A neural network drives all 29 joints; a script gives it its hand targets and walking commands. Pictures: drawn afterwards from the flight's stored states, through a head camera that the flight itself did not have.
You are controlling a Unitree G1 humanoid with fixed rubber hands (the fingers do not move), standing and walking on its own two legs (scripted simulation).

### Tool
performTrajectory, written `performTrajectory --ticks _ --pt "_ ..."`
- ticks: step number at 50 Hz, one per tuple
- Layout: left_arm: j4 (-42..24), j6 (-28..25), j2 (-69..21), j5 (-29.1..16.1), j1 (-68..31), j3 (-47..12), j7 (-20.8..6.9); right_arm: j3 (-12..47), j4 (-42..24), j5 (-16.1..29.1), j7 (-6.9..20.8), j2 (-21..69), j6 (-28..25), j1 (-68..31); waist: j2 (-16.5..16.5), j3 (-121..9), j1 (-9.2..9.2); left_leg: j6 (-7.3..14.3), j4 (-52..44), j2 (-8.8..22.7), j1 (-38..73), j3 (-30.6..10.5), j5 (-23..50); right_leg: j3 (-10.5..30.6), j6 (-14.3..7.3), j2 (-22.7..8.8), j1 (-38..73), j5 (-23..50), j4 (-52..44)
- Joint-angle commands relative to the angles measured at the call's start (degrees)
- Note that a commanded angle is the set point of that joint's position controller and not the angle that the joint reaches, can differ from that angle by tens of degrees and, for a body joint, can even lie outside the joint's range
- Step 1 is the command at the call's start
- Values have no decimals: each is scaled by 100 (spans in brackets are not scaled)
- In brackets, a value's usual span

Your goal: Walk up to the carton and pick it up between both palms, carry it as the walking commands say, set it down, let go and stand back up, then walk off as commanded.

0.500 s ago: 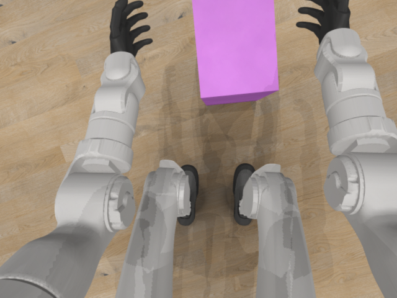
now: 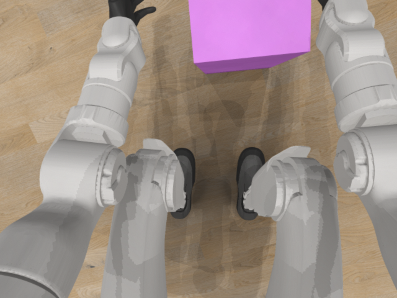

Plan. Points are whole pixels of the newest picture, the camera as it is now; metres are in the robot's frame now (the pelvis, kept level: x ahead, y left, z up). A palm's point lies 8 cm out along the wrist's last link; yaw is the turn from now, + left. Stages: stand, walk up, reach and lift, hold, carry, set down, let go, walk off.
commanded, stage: reach and lift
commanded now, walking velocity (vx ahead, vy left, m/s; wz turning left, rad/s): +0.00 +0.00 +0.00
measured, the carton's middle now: out of the picture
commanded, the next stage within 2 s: none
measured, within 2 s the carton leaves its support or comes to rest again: leaves its support in 1.76 s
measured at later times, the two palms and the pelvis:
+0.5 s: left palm (134, 20) +0.52 +0.15 -0.21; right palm (325, 4) +0.54 -0.17 -0.21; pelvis -0.01 +0.00 -0.04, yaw +0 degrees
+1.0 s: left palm (161, 18) +0.52 +0.10 -0.21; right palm (320, 2) +0.54 -0.16 -0.21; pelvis -0.01 +0.00 -0.03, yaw -1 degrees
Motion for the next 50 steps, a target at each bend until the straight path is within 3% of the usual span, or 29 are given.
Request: performTrajectory --ticks 1,8,12,15,33,44,50 --pt "-392 -160 593 -69 -1436 -34 -15 104 -456 113 -21 -527 -155 -1694 -548 -6632 89 -326 -604 -323 2484 -280 1801 801 441 352 4463 2063 -601" --pt "-169 -289 779 -159 -1733 -80 -41 302 -327 313 -24 -647 -264 -1995 -544 -6485 129 -291 -225 -276 2440 -288 1812 855 427 332 4452 2091 -224" --pt "-228 -312 756 -418 -1789 -335 14 427 -495 450 -52 -726 -271 -2102 -541 -6878 46 -264 -86 -270 2760 -280 1944 819 395 323 4627 2176 -67" --pt "19 -250 624 -530 -1695 -421 -6 462 -404 470 -29 -708 -238 -2072 -562 -6465 -32 -238 -82 -262 2578 -316 1756 802 373 296 4414 1984 -68" --pt "34 -302 451 -235 -1952 -312 36 458 27 435 63 -432 -288 -2157 -395 -5916 28 -279 -204 -359 2660 -395 1708 778 393 336 3714 1696 -143" --pt "213 -381 57 76 -2038 -140 63 785 37 457 55 266 -317 -2371 -533 -5749 350 -251 -241 -464 2635 -343 1741 820 456 472 3790 1697 -186" --pt "249 -429 -259 398 -2170 102 39 1053 36 468 53 900 -309 -2606 -696 -5676 677 -230 -235 -512 2470 -281 1672 901 510 578 4010 1740 -189"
